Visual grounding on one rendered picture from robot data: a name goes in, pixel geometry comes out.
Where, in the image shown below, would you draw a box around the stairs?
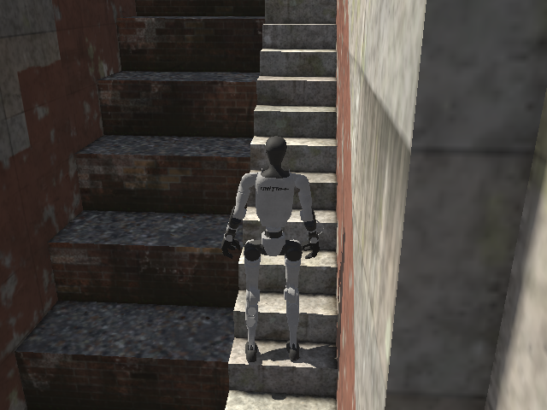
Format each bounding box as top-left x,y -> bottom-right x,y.
225,0 -> 338,410

